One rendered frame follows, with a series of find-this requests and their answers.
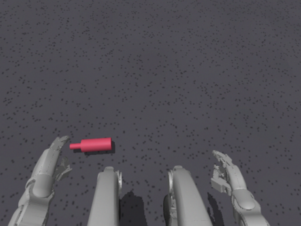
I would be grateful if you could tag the bottle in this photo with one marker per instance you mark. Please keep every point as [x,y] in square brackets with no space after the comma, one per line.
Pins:
[95,144]

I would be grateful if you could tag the right robot hand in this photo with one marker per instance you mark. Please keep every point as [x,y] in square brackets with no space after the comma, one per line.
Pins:
[231,177]

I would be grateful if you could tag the left robot arm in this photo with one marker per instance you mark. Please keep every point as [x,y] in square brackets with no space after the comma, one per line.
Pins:
[33,207]

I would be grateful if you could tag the right robot arm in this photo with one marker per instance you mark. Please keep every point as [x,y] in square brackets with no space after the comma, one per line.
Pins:
[246,210]

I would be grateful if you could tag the left robot hand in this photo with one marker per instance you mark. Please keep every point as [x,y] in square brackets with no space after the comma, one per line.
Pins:
[48,161]

